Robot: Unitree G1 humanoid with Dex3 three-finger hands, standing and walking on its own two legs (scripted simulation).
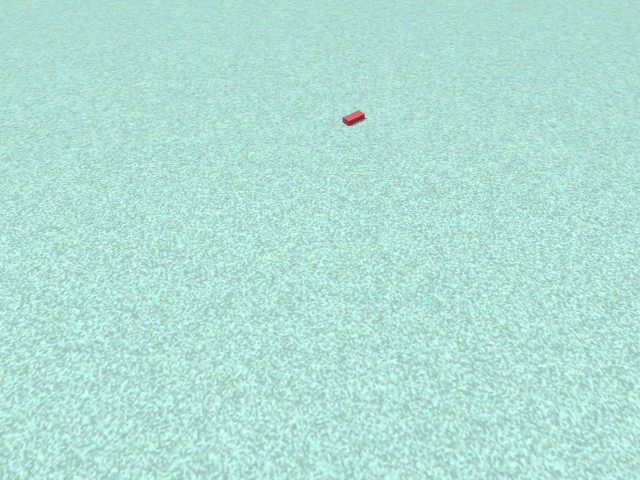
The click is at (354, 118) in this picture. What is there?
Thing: flat box
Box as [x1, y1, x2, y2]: [343, 110, 364, 125]
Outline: 364,114 358,110 343,117 343,122 348,125 363,118
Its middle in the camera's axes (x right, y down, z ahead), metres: +0.20 -0.71 +2.21
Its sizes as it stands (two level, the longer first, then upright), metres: 0.121 0.050 0.029
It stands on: the floor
